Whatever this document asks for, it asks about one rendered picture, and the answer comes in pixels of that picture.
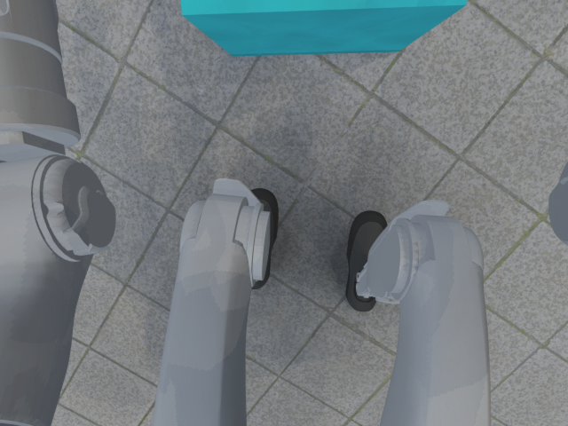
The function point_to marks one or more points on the robot thigh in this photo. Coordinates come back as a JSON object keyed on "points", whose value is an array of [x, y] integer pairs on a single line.
{"points": [[202, 380], [441, 374]]}

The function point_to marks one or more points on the carton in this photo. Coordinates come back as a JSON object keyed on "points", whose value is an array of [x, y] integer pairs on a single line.
{"points": [[296, 27]]}

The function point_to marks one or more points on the robot left forearm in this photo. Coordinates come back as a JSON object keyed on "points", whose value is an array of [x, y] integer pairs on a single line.
{"points": [[36, 118]]}

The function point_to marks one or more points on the left robot thigh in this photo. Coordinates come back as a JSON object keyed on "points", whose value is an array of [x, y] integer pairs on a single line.
{"points": [[202, 380]]}

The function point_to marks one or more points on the right robot thigh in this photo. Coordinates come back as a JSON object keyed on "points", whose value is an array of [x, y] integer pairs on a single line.
{"points": [[441, 374]]}

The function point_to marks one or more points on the right robot upper arm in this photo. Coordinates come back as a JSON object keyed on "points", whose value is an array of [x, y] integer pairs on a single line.
{"points": [[558, 207]]}

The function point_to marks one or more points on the left robot upper arm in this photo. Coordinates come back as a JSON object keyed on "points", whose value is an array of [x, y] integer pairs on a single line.
{"points": [[54, 216]]}

